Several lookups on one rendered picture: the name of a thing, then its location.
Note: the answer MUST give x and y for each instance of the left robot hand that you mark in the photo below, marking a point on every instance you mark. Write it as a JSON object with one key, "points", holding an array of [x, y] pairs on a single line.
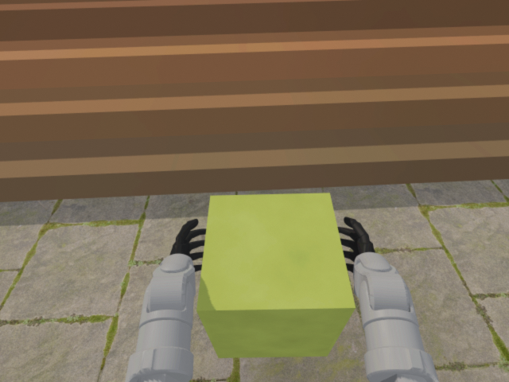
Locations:
{"points": [[182, 245]]}

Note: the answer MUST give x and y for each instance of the robot right forearm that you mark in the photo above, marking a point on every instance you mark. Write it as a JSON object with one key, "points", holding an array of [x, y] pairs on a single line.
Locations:
{"points": [[395, 352]]}

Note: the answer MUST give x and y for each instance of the right robot hand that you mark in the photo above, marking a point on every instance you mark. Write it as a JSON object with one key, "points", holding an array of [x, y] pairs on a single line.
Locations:
{"points": [[361, 241]]}

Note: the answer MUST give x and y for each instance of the carton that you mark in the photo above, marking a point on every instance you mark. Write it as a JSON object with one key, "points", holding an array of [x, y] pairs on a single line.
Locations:
{"points": [[274, 282]]}

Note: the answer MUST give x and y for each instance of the robot left forearm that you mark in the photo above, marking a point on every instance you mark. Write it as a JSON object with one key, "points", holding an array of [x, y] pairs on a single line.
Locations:
{"points": [[164, 337]]}

